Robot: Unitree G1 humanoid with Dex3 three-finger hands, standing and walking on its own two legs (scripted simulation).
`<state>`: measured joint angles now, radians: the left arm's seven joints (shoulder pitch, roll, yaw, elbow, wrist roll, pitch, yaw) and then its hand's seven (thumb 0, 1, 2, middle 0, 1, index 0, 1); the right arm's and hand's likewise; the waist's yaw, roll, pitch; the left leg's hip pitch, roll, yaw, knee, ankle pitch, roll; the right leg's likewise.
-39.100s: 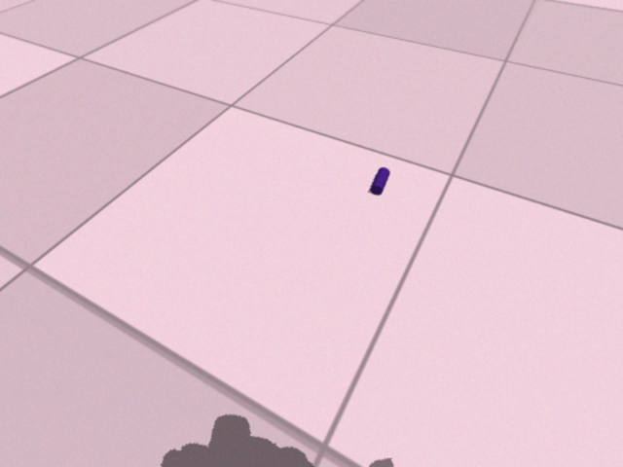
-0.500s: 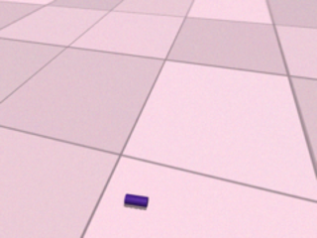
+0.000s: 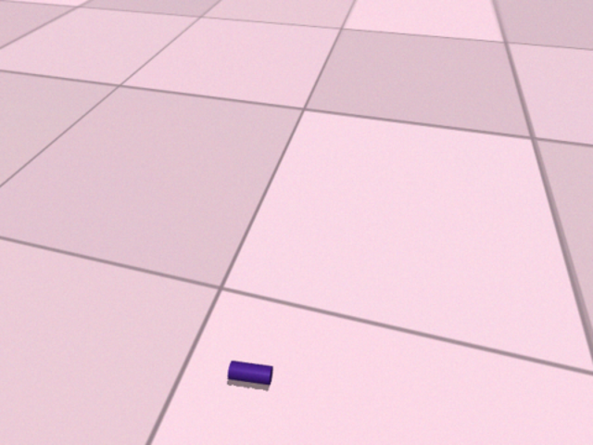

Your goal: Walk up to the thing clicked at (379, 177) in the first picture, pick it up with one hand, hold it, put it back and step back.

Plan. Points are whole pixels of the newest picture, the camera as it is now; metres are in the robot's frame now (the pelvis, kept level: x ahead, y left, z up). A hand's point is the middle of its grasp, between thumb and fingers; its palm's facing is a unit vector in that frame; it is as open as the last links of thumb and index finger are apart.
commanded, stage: stand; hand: left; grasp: from above
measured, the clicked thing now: (250, 372) +0.47 +0.21 -0.75
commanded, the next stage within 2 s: step back in 1.28 s
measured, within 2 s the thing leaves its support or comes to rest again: neither
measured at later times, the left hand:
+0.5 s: hand out of the picture +0.08 +0.24 -0.16, palm faces +0.02 -0.94 -0.34, open 7.4 cm
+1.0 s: hand out of the picture +0.07 +0.24 -0.16, palm faces +0.00 -0.94 -0.34, open 7.4 cm
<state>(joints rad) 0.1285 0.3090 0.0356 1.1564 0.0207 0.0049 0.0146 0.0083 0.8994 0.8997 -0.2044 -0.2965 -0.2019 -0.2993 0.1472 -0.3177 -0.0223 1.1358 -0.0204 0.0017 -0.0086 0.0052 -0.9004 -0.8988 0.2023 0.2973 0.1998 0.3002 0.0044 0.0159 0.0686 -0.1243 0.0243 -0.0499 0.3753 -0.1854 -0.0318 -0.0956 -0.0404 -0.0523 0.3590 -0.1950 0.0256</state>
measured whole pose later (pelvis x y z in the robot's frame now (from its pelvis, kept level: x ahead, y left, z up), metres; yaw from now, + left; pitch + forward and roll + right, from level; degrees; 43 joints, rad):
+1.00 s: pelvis +0.01 -0.01 +0.00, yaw +0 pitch -3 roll +0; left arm 0.12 0.33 0.03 1.15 0.01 0.00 0.00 0.01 0.90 0.90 -0.20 -0.30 -0.20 -0.30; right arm 0.13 -0.34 -0.01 1.14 -0.02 -0.01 0.00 0.01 -0.90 -0.90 0.20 0.30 0.20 0.30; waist 0.00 0.01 0.06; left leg -0.12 0.03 -0.05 0.34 -0.18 -0.04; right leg -0.10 -0.03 -0.05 0.34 -0.19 0.02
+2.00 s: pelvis -0.11 +0.01 -0.03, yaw -4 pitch -2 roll +0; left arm 0.15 0.34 0.07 0.89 0.02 0.03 0.00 0.01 0.90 0.90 -0.21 -0.30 -0.20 -0.30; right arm 0.12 -0.38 -0.05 0.89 0.00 0.06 -0.01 0.01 -0.90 -0.90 0.20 0.30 0.20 0.30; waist -0.01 0.03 0.19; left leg -0.46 -0.05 -0.08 0.94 -0.48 0.01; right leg -0.27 0.03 0.03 0.68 -0.37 -0.03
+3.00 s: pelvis -0.40 +0.03 -0.03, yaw +0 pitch -2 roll +2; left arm 0.10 0.39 0.07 0.76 0.02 0.05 0.02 0.01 0.90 0.90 -0.21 -0.30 -0.21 -0.30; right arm 0.19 -0.38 -0.06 0.88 -0.02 0.05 -0.01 0.01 -0.90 -0.90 0.20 0.30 0.20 0.30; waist 0.00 -0.03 0.21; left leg -0.24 -0.06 -0.02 0.65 -0.36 0.01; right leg -0.43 -0.08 0.00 0.72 -0.25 0.00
